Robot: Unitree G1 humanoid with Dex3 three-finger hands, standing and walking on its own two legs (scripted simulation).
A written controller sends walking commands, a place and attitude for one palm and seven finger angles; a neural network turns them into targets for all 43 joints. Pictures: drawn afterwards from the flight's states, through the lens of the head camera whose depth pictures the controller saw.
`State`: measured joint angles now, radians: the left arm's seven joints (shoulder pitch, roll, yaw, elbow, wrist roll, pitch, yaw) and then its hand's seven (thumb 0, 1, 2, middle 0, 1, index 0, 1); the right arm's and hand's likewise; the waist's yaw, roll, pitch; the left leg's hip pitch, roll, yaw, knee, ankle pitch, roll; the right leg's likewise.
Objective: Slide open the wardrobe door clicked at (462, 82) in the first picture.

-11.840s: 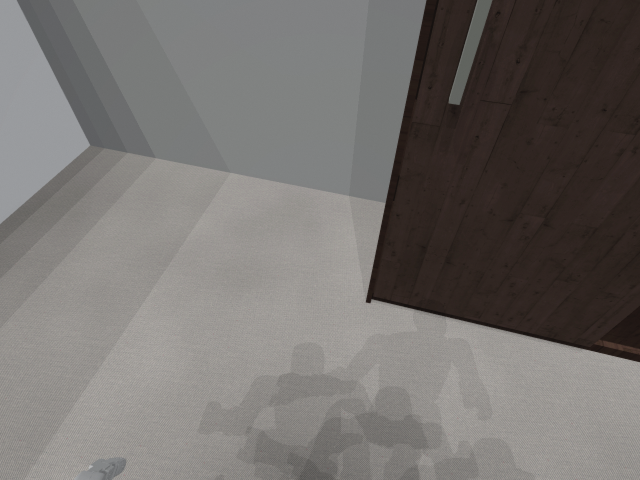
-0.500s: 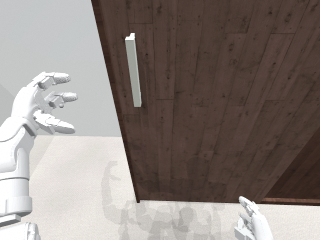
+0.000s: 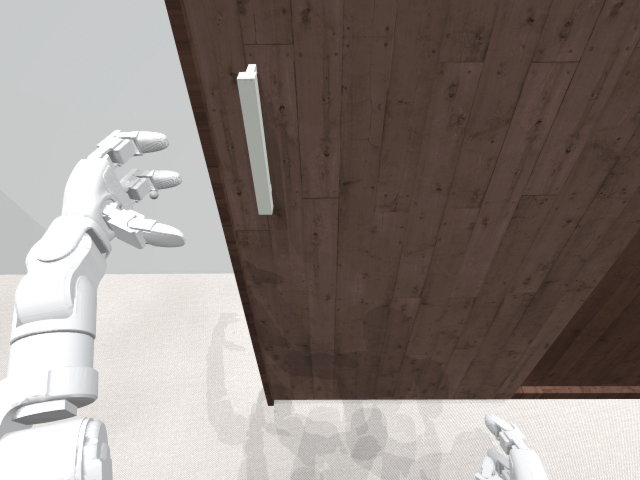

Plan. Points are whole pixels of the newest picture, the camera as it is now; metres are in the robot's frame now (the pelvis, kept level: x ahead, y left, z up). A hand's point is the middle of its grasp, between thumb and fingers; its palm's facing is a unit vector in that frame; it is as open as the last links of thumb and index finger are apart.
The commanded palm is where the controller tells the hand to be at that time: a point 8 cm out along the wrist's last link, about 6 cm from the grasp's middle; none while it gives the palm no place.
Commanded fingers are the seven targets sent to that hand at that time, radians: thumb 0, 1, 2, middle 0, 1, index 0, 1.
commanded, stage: move the hooked fingers beside the handle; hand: left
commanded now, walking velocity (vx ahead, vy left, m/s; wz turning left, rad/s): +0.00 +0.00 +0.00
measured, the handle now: (259, 144) +0.51 +0.13 +0.19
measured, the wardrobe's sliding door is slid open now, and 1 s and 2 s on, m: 0.00 0.00 0.00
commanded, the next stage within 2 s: feel for the door with the fingertips in 1.44 s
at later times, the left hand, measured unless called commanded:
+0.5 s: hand (195, 169) +0.43 +0.20 +0.20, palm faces +0.08 -1.00 +0.02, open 14.0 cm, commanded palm +0.40 +0.25 +0.20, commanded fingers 0.00 -0.50 0.30 -0.30 -1.20 -0.30 -1.20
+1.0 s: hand (213, 163) +0.45 +0.18 +0.20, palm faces +0.08 -1.00 +0.02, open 13.9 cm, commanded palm +0.41 +0.24 +0.20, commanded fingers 0.00 -0.50 0.30 -0.30 -1.20 -0.30 -1.20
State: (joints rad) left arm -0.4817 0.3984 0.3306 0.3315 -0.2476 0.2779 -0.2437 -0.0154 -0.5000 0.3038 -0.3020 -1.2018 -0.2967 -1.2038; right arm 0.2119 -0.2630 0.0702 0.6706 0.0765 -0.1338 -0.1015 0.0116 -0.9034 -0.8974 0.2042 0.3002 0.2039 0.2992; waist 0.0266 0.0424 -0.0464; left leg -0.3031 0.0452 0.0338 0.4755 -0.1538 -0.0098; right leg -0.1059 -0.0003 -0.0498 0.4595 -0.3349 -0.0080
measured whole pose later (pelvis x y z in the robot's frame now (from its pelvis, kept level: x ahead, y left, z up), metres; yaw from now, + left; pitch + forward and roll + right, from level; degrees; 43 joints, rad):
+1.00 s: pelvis +0.02 +0.00 +0.00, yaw -2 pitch +2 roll +0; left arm -0.69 0.37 0.32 0.63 -0.18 0.14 -0.14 -0.02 -0.50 0.30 -0.31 -1.21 -0.30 -1.21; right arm 0.31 -0.27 0.02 0.70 0.06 -0.07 -0.07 0.01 -0.90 -0.90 0.20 0.30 0.20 0.30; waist -0.03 0.04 -0.06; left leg -0.35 0.06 0.06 0.50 -0.19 -0.02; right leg -0.16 0.01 -0.02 0.48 -0.36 -0.01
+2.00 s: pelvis +0.01 +0.00 +0.00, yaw -1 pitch +1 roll +0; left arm -0.73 0.26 0.25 0.61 -0.16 0.17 -0.03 -0.02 -0.50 0.30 -0.30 -1.20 -0.30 -1.20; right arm 0.26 -0.24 0.04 0.70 0.05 -0.06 -0.07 0.01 -0.90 -0.90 0.20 0.30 0.20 0.30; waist -0.02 0.04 -0.05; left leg -0.34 0.05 0.05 0.49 -0.17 -0.01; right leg -0.15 0.01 -0.03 0.48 -0.35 -0.01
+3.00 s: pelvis +0.01 +0.00 +0.00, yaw -1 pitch +2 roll -1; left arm -0.80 0.29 0.24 0.74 -0.16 0.11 -0.04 -0.02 -0.50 0.30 -0.31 -1.21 -0.30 -1.21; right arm 0.30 -0.26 0.03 0.71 0.05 -0.06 -0.06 0.01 -0.90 -0.90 0.20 0.30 0.20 0.30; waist -0.03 0.04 -0.05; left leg -0.37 0.06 0.04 0.52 -0.18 -0.01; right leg -0.18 0.01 -0.03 0.49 -0.35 -0.01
